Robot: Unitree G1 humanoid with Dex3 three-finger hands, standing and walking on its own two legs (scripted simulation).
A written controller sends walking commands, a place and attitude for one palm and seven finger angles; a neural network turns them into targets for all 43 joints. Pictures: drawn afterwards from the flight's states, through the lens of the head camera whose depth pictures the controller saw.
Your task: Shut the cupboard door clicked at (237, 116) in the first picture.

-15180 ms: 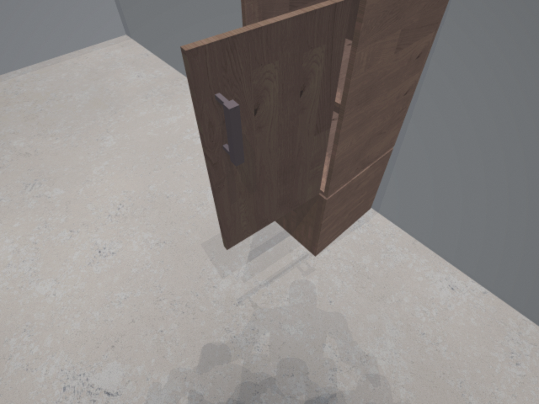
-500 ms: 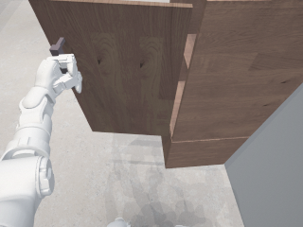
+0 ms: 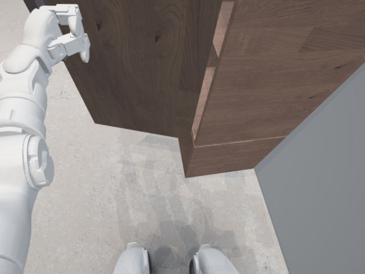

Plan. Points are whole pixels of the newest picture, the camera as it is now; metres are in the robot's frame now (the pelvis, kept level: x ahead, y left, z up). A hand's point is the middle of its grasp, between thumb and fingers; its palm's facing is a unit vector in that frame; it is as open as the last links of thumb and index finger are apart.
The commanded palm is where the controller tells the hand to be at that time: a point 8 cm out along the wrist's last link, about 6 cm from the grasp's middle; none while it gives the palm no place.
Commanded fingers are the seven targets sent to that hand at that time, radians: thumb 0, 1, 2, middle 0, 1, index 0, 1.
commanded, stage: push the door shut along its arc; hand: left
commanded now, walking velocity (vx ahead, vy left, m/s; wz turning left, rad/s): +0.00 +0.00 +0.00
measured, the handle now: (53, 24) +0.61 +0.20 +0.14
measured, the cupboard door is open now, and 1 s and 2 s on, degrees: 72 60 53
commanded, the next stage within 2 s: pull the fist back off the door in 0.96 s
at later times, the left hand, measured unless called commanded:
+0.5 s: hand (104, 21) +0.60 +0.10 +0.16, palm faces -0.37 -0.93 -0.01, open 3.0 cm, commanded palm +0.63 +0.12 +0.15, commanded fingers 0.00 0.90 0.90 -1.30 -1.50 -1.30 -1.50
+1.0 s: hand (113, 21) +0.60 +0.08 +0.15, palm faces -0.41 -0.91 -0.01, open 3.3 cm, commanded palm +0.66 +0.09 +0.15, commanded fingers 0.00 0.90 0.90 -1.30 -1.50 -1.30 -1.50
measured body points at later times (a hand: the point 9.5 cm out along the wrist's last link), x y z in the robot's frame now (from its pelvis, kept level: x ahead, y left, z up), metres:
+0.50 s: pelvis +0.02 +0.00 -0.01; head +0.17 +0.02 +0.41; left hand +0.61 +0.15 +0.16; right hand -0.07 -0.26 -0.10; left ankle +0.07 +0.11 -0.69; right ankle +0.00 -0.13 -0.68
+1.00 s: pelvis +0.02 +0.00 -0.02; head +0.18 +0.03 +0.40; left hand +0.62 +0.13 +0.16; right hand -0.03 -0.27 -0.12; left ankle +0.07 +0.11 -0.69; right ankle +0.00 -0.13 -0.68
